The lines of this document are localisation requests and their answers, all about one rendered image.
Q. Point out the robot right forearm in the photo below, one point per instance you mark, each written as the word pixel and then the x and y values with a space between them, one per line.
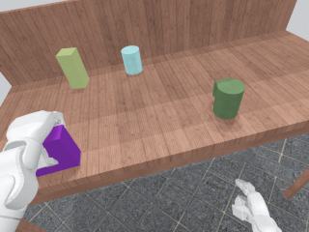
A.
pixel 264 223

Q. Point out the sponge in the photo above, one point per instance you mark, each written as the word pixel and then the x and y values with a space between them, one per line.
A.
pixel 60 146

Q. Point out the robot left hand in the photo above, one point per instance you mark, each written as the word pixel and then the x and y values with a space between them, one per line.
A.
pixel 37 126

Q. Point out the table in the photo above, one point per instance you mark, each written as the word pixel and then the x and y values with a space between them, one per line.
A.
pixel 131 125

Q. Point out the robot left forearm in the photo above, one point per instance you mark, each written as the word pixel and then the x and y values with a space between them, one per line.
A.
pixel 19 162

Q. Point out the robot right hand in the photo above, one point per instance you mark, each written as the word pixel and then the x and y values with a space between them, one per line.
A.
pixel 254 204

